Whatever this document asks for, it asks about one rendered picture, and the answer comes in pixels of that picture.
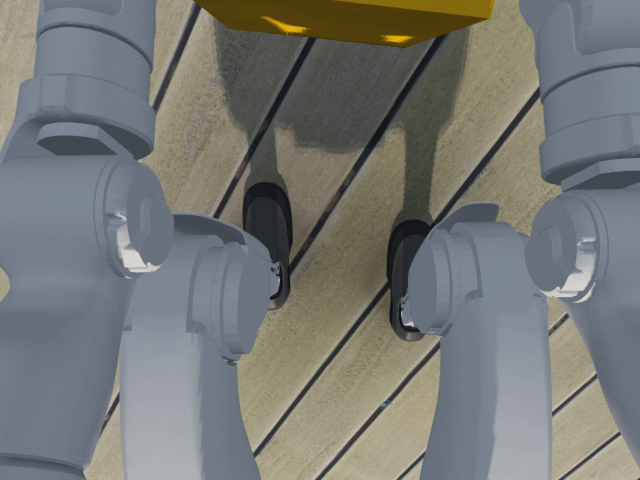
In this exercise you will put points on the robot left forearm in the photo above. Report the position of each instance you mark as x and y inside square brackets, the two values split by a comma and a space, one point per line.
[89, 94]

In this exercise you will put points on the carton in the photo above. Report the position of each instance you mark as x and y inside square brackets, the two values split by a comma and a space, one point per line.
[396, 23]

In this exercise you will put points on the robot right forearm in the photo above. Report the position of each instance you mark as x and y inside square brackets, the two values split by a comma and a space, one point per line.
[587, 53]

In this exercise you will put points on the left robot shin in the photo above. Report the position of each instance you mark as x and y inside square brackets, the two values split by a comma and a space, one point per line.
[257, 252]

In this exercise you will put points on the robot right thigh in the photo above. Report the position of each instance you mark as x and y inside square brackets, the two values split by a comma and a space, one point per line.
[493, 418]

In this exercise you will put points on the robot right upper arm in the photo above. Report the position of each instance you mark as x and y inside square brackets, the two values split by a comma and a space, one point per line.
[584, 249]

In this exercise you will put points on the robot left upper arm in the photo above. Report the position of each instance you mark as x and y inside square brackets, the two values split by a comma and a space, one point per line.
[77, 232]

